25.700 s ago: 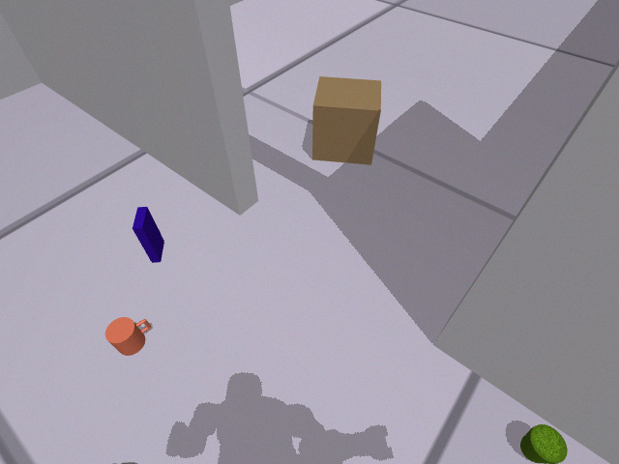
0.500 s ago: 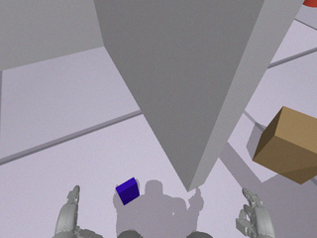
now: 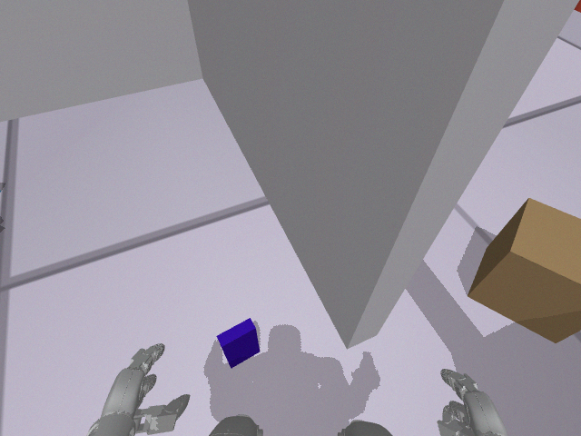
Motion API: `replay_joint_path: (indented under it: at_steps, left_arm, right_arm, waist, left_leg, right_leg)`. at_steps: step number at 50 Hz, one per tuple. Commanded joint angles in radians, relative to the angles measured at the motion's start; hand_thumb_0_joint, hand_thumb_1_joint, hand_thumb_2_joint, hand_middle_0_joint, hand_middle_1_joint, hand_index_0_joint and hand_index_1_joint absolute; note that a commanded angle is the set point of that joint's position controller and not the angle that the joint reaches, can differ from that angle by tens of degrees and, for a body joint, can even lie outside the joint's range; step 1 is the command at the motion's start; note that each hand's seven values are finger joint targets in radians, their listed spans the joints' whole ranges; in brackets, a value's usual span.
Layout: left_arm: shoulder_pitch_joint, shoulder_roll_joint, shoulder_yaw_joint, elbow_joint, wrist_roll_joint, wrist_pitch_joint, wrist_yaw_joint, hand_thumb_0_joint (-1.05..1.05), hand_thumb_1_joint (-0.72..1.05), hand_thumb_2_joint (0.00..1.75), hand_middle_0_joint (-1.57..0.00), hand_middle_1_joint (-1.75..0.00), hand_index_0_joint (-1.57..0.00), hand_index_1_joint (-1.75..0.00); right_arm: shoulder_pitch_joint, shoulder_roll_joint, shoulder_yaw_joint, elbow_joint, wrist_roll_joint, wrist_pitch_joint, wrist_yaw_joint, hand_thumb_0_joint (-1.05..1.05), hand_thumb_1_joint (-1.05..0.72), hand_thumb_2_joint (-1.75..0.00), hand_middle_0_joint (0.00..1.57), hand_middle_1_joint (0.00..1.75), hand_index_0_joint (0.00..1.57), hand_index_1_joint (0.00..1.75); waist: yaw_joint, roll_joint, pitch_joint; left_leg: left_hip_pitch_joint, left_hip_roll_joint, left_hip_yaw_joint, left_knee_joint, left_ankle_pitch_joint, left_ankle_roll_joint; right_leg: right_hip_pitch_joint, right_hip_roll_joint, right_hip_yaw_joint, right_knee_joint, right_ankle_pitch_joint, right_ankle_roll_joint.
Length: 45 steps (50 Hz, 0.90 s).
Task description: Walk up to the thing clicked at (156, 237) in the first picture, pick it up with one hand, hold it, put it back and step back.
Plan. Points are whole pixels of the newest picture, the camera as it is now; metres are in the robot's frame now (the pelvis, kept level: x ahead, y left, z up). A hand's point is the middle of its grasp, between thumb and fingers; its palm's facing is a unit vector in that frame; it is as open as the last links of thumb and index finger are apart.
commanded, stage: stand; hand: left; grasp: from the side
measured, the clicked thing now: (240, 344) +0.42 +0.17 -0.62
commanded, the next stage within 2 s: none
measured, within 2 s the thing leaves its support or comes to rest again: neither
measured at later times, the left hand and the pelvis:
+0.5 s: hand out of the picture +0.05 +0.25 -0.12, palm faces -0.01 -0.94 -0.33, open 7.4 cm; pelvis +0.00 +0.01 +0.04, yaw +0 degrees
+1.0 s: hand out of the picture +0.04 +0.24 -0.11, palm faces -0.01 -0.94 -0.34, open 7.4 cm; pelvis -0.01 +0.00 +0.05, yaw +0 degrees
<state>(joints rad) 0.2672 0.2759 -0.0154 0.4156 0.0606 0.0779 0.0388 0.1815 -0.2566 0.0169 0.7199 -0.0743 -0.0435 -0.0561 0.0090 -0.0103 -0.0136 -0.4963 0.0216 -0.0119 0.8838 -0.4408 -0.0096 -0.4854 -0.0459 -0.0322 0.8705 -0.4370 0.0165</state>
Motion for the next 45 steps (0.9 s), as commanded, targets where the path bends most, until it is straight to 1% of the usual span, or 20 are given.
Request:
replay_joint_path:
  at_steps: [1, 2, 5, 7, 10, 13, 17, 18, 20, 21, 23, 27, 28, 29, 31, 35, 37, 39, 42, 45]
  left_arm:
    - [-0.043, 0.183, 0.087, 0.083, -0.015, -0.094, -0.01, 0.0, 0.9, 0.9, -0.2, -0.3, -0.2, -0.3]
    - [-0.052, 0.183, 0.084, 0.127, -0.012, -0.098, -0.01, 0.0, 0.9, 0.9, -0.2, -0.3, -0.2, -0.3]
    - [-0.077, 0.202, 0.087, 0.226, -0.015, -0.115, -0.009, 0.0, 0.9, 0.9, -0.2, -0.3, -0.2, -0.3]
    - [-0.076, 0.199, 0.083, 0.284, -0.018, -0.12, -0.006, 0.0, 0.9, 0.9, -0.2, -0.3, -0.2, -0.3]
    - [-0.091, 0.212, 0.08, 0.36, -0.027, -0.119, -0.003, 0.0, 0.9, 0.9, -0.2, -0.3, -0.2, -0.3]
    - [-0.086, 0.214, 0.072, 0.431, -0.033, -0.113, -0.001, 0.0, 0.9, 0.9, -0.2, -0.3, -0.2, -0.3]
    - [-0.1, 0.223, 0.066, 0.515, -0.034, -0.104, -0.001, 0.0, 0.9, 0.9, -0.2, -0.3, -0.2, -0.3]
    - [-0.108, 0.231, 0.066, 0.531, -0.034, -0.103, -0.003, 0.0, 0.9, 0.9, -0.2, -0.3, -0.2, -0.3]
    - [-0.104, 0.228, 0.061, 0.57, -0.034, -0.102, -0.005, 0.0, 0.9, 0.9, -0.2, -0.3, -0.2, -0.3]
    - [-0.115, 0.233, 0.061, 0.581, -0.034, -0.101, -0.006, 0.0, 0.9, 0.9, -0.2, -0.3, -0.2, -0.3]
    - [-0.115, 0.237, 0.06, 0.606, -0.035, -0.101, -0.007, 0.0, 0.9, 0.9, -0.2, -0.3, -0.2, -0.3]
    - [-0.126, 0.237, 0.056, 0.642, -0.035, -0.108, -0.009, 0.0, 0.9, 0.9, -0.2, -0.3, -0.2, -0.3]
    - [-0.129, 0.237, 0.056, 0.649, -0.035, -0.108, -0.009, 0.0, 0.9, 0.9, -0.2, -0.3, -0.2, -0.3]
    - [-0.136, 0.246, 0.058, 0.654, -0.034, -0.111, -0.008, 0.0, 0.9, 0.9, -0.2, -0.3, -0.2, -0.3]
    - [-0.136, 0.239, 0.055, 0.668, -0.033, -0.108, -0.009, 0.0, 0.9, 0.9, -0.2, -0.3, -0.2, -0.3]
    - [-0.15, 0.242, 0.055, 0.678, -0.036, -0.107, -0.011, 0.0, 0.9, 0.9, -0.2, -0.3, -0.2, -0.3]
    - [-0.147, 0.245, 0.055, 0.689, -0.035, -0.106, -0.01, 0.0, 0.9, 0.9, -0.2, -0.3, -0.2, -0.3]
    - [-0.161, 0.25, 0.056, 0.69, -0.038, -0.104, -0.012, 0.0, 0.9, 0.9, -0.2, -0.3, -0.2, -0.3]
    - [-0.154, 0.244, 0.053, 0.695, -0.037, -0.107, -0.013, 0.0, 0.9, 0.9, -0.2, -0.3, -0.2, -0.3]
    - [-0.168, 0.255, 0.058, 0.698, -0.037, -0.106, -0.014, 0.0, 0.9, 0.9, -0.2, -0.3, -0.2, -0.3]
  right_arm:
    - [-0.03, -0.195, -0.1, -0.031, 0.02, -0.02, 0.027, 0.0, -0.9, -0.9, 0.2, 0.3, 0.2, 0.3]
    - [-0.039, -0.195, -0.101, -0.014, 0.018, -0.015, 0.032, 0.0, -0.9, -0.9, 0.2, 0.3, 0.2, 0.3]
    - [-0.025, -0.197, -0.098, 0.042, 0.017, -0.01, 0.036, 0.0, -0.9, -0.9, 0.2, 0.3, 0.2, 0.3]
    - [-0.024, -0.199, -0.098, 0.074, 0.023, -0.006, 0.037, 0.0, -0.9, -0.9, 0.2, 0.3, 0.2, 0.3]
    - [-0.018, -0.207, -0.095, 0.12, 0.028, 0.002, 0.035, 0.0, -0.9, -0.9, 0.2, 0.3, 0.2, 0.3]
    - [-0.025, -0.229, -0.091, 0.17, 0.033, 0.007, 0.031, 0.0, -0.9, -0.9, 0.2, 0.3, 0.2, 0.3]
    - [-0.04, -0.238, -0.081, 0.227, 0.038, 0.017, 0.029, 0.0, -0.9, -0.9, 0.2, 0.3, 0.2, 0.3]
    - [-0.037, -0.24, -0.08, 0.238, 0.041, 0.016, 0.03, 0.0, -0.9, -0.9, 0.2, 0.3, 0.2, 0.3]
    - [-0.045, -0.251, -0.08, 0.264, 0.043, 0.019, 0.029, 0.0, -0.9, -0.9, 0.2, 0.3, 0.2, 0.3]
    - [-0.046, -0.246, -0.077, 0.274, 0.043, 0.018, 0.029, 0.0, -0.9, -0.9, 0.2, 0.3, 0.2, 0.3]
    - [-0.043, -0.253, -0.079, 0.294, 0.045, 0.023, 0.031, 0.0, -0.9, -0.9, 0.2, 0.3, 0.2, 0.3]
    - [-0.049, -0.249, -0.075, 0.32, 0.047, 0.018, 0.034, 0.0, -0.9, -0.9, 0.2, 0.3, 0.2, 0.3]
    - [-0.045, -0.242, -0.073, 0.327, 0.048, 0.02, 0.034, 0.0, -0.9, -0.9, 0.2, 0.3, 0.2, 0.3]
    - [-0.044, -0.24, -0.072, 0.332, 0.048, 0.02, 0.035, 0.0, -0.9, -0.9, 0.2, 0.3, 0.2, 0.3]
    - [-0.061, -0.242, -0.072, 0.338, 0.048, 0.023, 0.034, 0.0, -0.9, -0.9, 0.2, 0.3, 0.2, 0.3]
    - [-0.056, -0.244, -0.069, 0.357, 0.049, 0.023, 0.037, 0.0, -0.9, -0.9, 0.2, 0.3, 0.2, 0.3]
    - [-0.065, -0.244, -0.071, 0.359, 0.049, 0.026, 0.036, 0.0, -0.9, -0.9, 0.2, 0.3, 0.2, 0.3]
    - [-0.056, -0.255, -0.07, 0.364, 0.049, 0.027, 0.037, 0.0, -0.9, -0.9, 0.2, 0.3, 0.2, 0.3]
    - [-0.07, -0.251, -0.066, 0.364, 0.052, 0.024, 0.039, 0.0, -0.9, -0.9, 0.2, 0.3, 0.2, 0.3]
    - [-0.068, -0.256, -0.066, 0.369, 0.051, 0.024, 0.037, 0.0, -0.9, -0.9, 0.2, 0.3, 0.2, 0.3]
  waist:
    - [0.012, 0.016, -0.091]
    - [0.013, 0.021, -0.076]
    - [0.002, 0.03, -0.058]
    - [0.005, 0.028, -0.06]
    - [-0.001, 0.021, -0.051]
    - [0.005, 0.039, -0.033]
    - [0.009, 0.043, 0.02]
    - [0.003, 0.027, 0.016]
    - [0.005, 0.041, 0.051]
    - [0.005, 0.038, 0.049]
    - [0.003, 0.034, 0.064]
    - [0.003, 0.027, 0.032]
    - [0.001, 0.02, 0.041]
    - [0.001, -0.002, 0.044]
    - [0.005, 0.002, 0.064]
    - [0.0, 0.027, 0.062]
    - [0.003, 0.004, 0.07]
    - [-0.003, 0.036, 0.071]
    - [0.0, 0.019, 0.055]
    - [-0.002, 0.021, 0.044]
  left_leg:
    - [0.14, 0.031, -0.073, -0.236, 0.195, 0.076]
    - [0.118, 0.034, -0.078, -0.257, 0.162, 0.074]
    - [0.157, 0.032, -0.067, -0.293, 0.228, 0.067]
    - [0.183, 0.036, -0.072, -0.304, 0.293, 0.062]
    - [0.24, 0.046, -0.072, -0.353, 0.325, 0.058]
    - [0.262, 0.056, -0.083, -0.413, 0.349, 0.049]
    - [0.248, 0.071, -0.1, -0.506, 0.284, 0.044]
    - [0.267, 0.07, -0.098, -0.524, 0.286, 0.041]
    - [0.274, 0.072, -0.104, -0.557, 0.231, 0.036]
    - [0.283, 0.076, -0.104, -0.572, 0.233, 0.033]
    - [0.263, 0.07, -0.103, -0.59, 0.172, 0.03]
    - [0.315, 0.074, -0.096, -0.59, 0.255, 0.031]
    - [0.305, 0.071, -0.093, -0.594, 0.246, 0.029]
    - [0.32, 0.071, -0.091, -0.589, 0.278, 0.028]
    - [0.327, 0.073, -0.092, -0.596, 0.252, 0.026]
    - [0.325, 0.073, -0.087, -0.609, 0.234, 0.023]
    - [0.322, 0.074, -0.086, -0.61, 0.226, 0.022]
    - [0.293, 0.073, -0.087, -0.625, 0.186, 0.022]
    - [0.321, 0.077, -0.083, -0.61, 0.247, 0.023]
    - [0.325, 0.081, -0.082, -0.612, 0.235, 0.023]
  right_leg:
    - [0.094, -0.041, 0.078, -0.2, 0.172, -0.083]
    - [0.122, -0.041, 0.072, -0.223, 0.15, -0.078]
    - [0.163, -0.053, 0.083, -0.259, 0.235, -0.071]
    - [0.203, -0.058, 0.077, -0.284, 0.295, -0.065]
    - [0.231, -0.065, 0.079, -0.325, 0.324, -0.06]
    - [0.278, -0.068, 0.077, -0.376, 0.341, -0.055]
    - [0.329, -0.065, 0.065, -0.437, 0.275, -0.039]
    - [0.337, -0.068, 0.067, -0.449, 0.276, -0.04]
    - [0.325, -0.065, 0.064, -0.475, 0.243, -0.035]
    - [0.33, -0.07, 0.067, -0.481, 0.243, -0.036]
    - [0.341, -0.066, 0.065, -0.51, 0.195, -0.032]
    - [0.36, -0.082, 0.075, -0.536, 0.259, -0.032]
    - [0.363, -0.08, 0.071, -0.542, 0.25, -0.028]
    - [0.36, -0.087, 0.078, -0.55, 0.252, -0.028]
    - [0.333, -0.081, 0.071, -0.562, 0.215, -0.024]
    - [0.341, -0.08, 0.075, -0.574, 0.216, -0.024]
    - [0.333, -0.082, 0.079, -0.583, 0.186, -0.025]
    - [0.348, -0.077, 0.08, -0.582, 0.188, -0.024]
    - [0.35, -0.084, 0.082, -0.585, 0.218, -0.024]
    - [0.351, -0.086, 0.085, -0.584, 0.217, -0.027]
